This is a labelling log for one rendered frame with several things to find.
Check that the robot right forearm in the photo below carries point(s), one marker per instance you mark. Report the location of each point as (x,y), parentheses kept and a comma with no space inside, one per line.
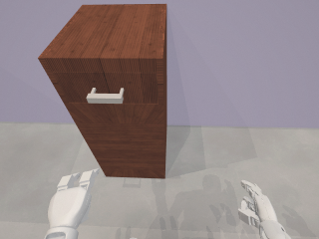
(270,229)

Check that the cabinet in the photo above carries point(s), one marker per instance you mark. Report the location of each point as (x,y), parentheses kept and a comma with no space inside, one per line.
(128,139)

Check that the right robot hand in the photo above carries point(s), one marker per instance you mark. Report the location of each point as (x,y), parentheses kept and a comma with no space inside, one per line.
(255,211)

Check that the robot left forearm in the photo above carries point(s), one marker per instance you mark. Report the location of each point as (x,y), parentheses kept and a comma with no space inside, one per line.
(62,232)

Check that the handle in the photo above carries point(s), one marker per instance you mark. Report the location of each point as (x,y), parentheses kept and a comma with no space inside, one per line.
(93,98)

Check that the left robot hand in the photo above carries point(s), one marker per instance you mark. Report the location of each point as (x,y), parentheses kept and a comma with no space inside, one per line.
(70,205)

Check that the drawer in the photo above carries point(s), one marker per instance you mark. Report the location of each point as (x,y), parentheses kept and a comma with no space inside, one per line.
(139,87)

